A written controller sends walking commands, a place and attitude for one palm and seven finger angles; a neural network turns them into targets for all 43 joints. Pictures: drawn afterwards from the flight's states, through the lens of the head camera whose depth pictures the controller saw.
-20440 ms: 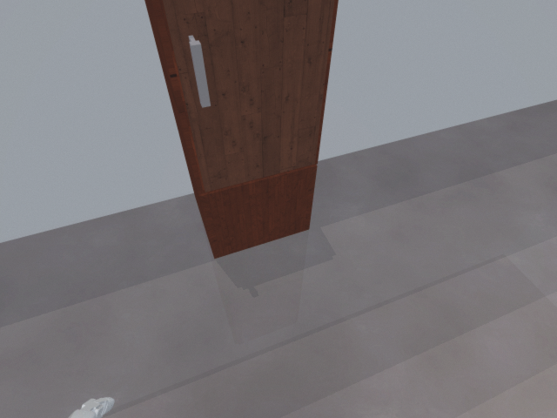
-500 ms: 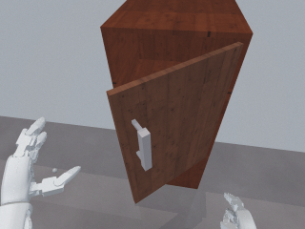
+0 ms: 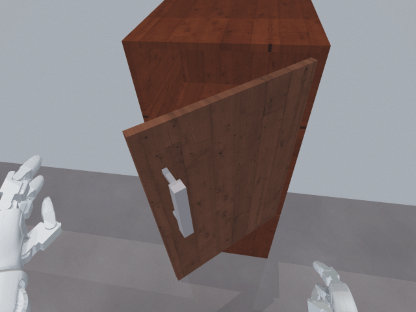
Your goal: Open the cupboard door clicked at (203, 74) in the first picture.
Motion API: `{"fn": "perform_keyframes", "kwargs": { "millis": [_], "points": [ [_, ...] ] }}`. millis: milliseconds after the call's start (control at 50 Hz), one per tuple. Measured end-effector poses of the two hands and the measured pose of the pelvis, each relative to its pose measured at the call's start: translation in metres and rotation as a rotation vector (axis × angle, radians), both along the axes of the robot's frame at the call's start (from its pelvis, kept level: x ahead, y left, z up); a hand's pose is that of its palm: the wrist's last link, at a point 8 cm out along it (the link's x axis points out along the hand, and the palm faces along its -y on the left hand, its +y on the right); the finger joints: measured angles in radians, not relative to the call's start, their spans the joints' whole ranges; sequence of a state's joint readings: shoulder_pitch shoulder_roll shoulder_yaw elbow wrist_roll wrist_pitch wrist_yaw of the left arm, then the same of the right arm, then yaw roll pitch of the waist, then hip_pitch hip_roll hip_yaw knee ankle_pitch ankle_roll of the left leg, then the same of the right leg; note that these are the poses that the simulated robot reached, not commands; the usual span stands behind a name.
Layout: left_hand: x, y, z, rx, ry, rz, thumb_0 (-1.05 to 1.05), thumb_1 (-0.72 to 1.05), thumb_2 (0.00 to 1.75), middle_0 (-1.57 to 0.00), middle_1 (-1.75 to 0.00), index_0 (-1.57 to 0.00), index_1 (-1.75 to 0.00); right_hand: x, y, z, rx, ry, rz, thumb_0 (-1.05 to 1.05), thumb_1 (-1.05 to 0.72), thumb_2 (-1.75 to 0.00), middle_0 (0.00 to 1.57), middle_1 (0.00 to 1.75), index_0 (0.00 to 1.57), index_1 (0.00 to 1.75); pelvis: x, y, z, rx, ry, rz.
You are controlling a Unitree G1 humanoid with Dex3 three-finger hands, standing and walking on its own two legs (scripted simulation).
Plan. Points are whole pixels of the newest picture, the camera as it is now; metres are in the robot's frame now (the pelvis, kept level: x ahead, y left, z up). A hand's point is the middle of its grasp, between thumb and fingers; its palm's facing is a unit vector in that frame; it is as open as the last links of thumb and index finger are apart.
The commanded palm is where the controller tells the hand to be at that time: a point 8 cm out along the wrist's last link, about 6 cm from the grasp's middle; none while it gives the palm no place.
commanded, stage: draw the hand back to the body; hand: left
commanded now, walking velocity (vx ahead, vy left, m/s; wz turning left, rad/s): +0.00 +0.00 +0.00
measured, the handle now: (177, 203) +0.29 +0.10 +0.08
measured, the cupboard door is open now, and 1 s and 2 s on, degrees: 42 42 42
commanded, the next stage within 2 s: step back with the hand held close in 0.14 s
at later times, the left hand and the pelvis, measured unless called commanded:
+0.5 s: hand (55, 234) +0.18 +0.26 +0.14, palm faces +0.35 -0.81 -0.47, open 7.4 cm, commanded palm +0.12 +0.30 +0.17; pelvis -0.02 +0.00 +0.00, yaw -1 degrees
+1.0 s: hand out of the picture +0.07 +0.30 +0.15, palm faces +0.44 -0.77 -0.45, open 7.4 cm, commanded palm +0.01 +0.34 +0.17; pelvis -0.12 +0.04 -0.02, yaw +1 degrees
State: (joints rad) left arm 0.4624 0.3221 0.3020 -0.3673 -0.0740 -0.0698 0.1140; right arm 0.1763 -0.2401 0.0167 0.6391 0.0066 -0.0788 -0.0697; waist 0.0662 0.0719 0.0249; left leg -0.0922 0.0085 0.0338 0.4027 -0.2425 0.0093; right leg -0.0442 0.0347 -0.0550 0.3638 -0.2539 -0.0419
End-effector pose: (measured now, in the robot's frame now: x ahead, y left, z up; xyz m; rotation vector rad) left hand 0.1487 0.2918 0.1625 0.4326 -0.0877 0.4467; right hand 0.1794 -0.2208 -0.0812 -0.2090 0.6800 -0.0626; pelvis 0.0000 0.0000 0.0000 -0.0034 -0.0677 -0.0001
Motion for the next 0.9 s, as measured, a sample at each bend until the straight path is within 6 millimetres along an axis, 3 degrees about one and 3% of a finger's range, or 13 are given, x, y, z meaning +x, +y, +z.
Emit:
{"fn": "perform_keyframes", "kwargs": {
  "millis": [140, 360, 580, 760, 900],
  "points": [
    [-0.003, -0.006, 0.005, 0.018, -0.012, -0.013, 0.02, 0.89, 0.89, -0.21, -0.30, -0.21, -0.30, -0.004, -0.004, -0.001, 0.003, 0.002, -0.005, 0.01, -0.90, -0.90, 0.20, 0.30, 0.20, 0.30, -0.001, -0.005, 0.000, 0.000, -0.004, 0.000],
    [-0.005, 0.000, 0.011, 0.071, -0.022, -0.017, 0.02, 0.89, 0.89, -0.21, -0.30, -0.21, -0.30, -0.013, -0.008, -0.002, 0.008, 0.025, -0.023, 0.01, -0.90, -0.90, 0.20, 0.30, 0.20, 0.30, -0.010, -0.007, -0.001, -0.011, 0.020, 0.000],
    [-0.012, 0.007, -0.006, 0.088, 0.054, -0.130, 0.02, 0.89, 0.89, -0.21, -0.30, -0.21, -0.30, -0.051, -0.016, 0.006, -0.063, 0.070, -0.137, 0.01, -0.90, -0.90, 0.20, 0.30, 0.20, 0.30, -0.036, 0.014, -0.004, -0.012, 0.060, -0.029],
    [-0.049, 0.033, 0.014, 0.175, -0.067, -0.143, 0.02, 0.89, 0.89, -0.21, -0.30, -0.21, -0.30, -0.094, 0.008, 0.010, -0.074, 0.044, -0.142, 0.01, -0.90, -0.90, 0.20, 0.30, 0.20, 0.30, -0.072, 0.033, -0.010, -0.012, 0.051, -0.030],
    [-0.095, 0.048, 0.009, 0.193, -0.087, -0.054, 0.02, 0.89, 0.89, -0.21, -0.30, -0.21, -0.30, -0.122, 0.029, -0.008, -0.037, 0.037, -0.082, 0.01, -0.90, -0.90, 0.20, 0.30, 0.20, 0.30, -0.102, 0.039, -0.019, -0.020, 0.051, 0.003]
  ]
}}
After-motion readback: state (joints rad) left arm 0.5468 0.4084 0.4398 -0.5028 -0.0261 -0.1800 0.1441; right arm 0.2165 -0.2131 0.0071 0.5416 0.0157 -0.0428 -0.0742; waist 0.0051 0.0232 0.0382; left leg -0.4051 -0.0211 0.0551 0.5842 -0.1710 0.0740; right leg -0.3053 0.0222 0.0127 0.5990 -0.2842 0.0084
